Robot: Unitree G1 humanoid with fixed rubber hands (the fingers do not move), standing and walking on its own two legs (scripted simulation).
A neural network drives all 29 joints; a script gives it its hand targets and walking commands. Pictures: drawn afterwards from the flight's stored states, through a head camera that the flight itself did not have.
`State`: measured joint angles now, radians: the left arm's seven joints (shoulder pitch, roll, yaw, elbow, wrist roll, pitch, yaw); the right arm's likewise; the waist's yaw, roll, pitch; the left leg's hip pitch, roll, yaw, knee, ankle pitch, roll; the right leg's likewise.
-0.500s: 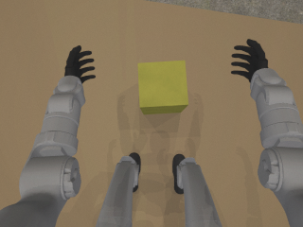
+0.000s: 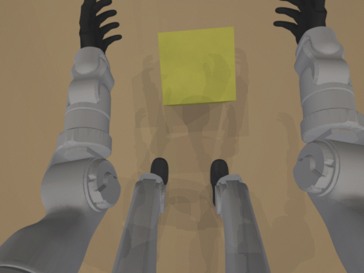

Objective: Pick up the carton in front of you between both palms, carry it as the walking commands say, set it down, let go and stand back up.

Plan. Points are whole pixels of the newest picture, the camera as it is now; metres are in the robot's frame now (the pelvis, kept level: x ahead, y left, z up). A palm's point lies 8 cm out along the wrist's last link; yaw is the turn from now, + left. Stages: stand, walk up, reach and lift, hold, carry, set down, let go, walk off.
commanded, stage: reach and lift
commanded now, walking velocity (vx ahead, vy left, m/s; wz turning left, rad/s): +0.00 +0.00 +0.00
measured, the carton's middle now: (196, 74) +0.51 -0.02 -0.51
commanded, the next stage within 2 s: none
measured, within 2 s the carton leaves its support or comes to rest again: leaves its support in 1.56 s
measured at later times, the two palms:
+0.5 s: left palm (129, 72) +0.50 +0.17 -0.37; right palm (264, 64) +0.52 -0.20 -0.37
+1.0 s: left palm (140, 73) +0.51 +0.16 -0.43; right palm (254, 63) +0.53 -0.19 -0.43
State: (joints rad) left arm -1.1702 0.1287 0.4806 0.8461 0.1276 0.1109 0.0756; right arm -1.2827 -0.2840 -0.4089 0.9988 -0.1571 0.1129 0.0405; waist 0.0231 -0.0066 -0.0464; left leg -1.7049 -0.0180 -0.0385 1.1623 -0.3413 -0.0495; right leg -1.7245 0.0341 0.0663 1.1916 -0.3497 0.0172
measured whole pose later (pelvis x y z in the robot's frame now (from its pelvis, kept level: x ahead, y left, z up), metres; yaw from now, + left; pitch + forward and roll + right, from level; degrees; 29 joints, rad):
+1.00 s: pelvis -0.05 +0.00 -0.26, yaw +2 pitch +37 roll +3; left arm -1.54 0.27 0.19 1.12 -0.18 0.08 0.16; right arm -1.65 -0.49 -0.01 1.25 0.19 0.08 -0.03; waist 0.02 0.03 0.41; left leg -2.24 -0.05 -0.03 2.20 -0.61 -0.08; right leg -2.26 0.03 0.06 2.24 -0.63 0.02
